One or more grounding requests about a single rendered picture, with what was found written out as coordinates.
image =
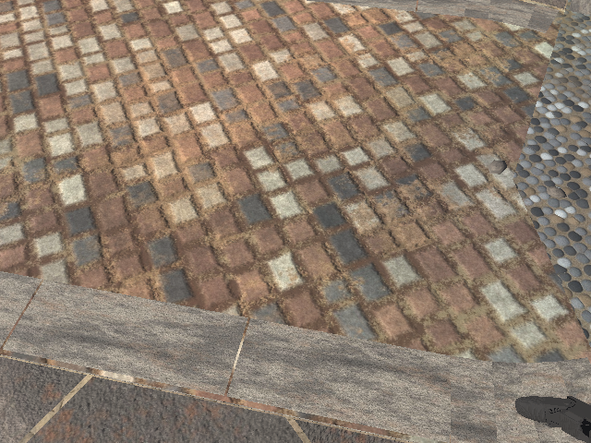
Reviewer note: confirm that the right robot hand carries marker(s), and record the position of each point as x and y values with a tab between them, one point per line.
571	414

